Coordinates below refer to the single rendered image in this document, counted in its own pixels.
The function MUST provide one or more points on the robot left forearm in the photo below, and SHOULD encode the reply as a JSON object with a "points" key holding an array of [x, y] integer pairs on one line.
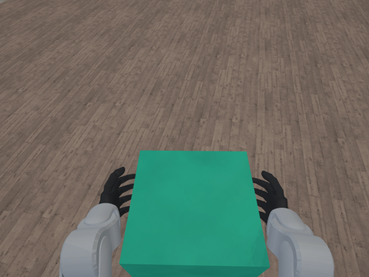
{"points": [[87, 251]]}

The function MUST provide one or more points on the carton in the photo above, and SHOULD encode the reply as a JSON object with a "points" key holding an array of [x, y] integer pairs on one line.
{"points": [[193, 214]]}

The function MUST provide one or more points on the robot left hand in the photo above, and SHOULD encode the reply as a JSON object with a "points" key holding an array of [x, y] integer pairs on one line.
{"points": [[112, 190]]}

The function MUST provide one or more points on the robot right forearm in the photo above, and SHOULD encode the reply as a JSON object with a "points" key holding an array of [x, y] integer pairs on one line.
{"points": [[299, 252]]}

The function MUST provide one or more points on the robot right hand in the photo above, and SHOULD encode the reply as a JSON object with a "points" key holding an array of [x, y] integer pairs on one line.
{"points": [[274, 196]]}

